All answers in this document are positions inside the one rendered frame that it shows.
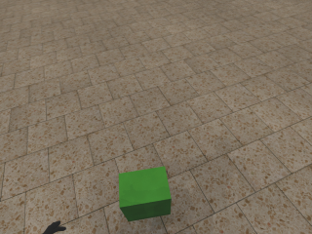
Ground carton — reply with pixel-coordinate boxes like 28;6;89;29
118;166;172;222

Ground left robot hand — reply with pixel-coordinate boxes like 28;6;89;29
43;220;66;234

